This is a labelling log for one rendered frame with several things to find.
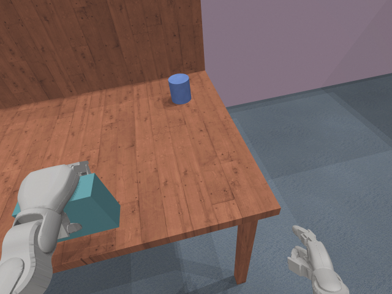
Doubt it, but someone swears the left robot hand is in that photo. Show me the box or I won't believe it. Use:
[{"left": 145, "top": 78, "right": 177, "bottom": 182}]
[{"left": 17, "top": 161, "right": 91, "bottom": 239}]

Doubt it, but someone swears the sponge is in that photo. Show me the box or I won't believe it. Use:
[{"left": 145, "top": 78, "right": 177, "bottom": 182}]
[{"left": 12, "top": 173, "right": 121, "bottom": 243}]

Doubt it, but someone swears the table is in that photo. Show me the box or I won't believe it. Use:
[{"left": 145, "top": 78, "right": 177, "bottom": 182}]
[{"left": 0, "top": 0, "right": 281, "bottom": 285}]

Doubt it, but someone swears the right robot hand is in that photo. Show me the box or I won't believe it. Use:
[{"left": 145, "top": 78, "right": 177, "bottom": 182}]
[{"left": 287, "top": 225, "right": 334, "bottom": 280}]

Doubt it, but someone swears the left robot forearm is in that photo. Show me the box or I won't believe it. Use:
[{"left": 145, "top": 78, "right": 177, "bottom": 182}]
[{"left": 0, "top": 208, "right": 62, "bottom": 294}]

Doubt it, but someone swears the right robot forearm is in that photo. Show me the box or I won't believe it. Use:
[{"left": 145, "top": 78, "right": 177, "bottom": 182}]
[{"left": 311, "top": 268, "right": 350, "bottom": 294}]

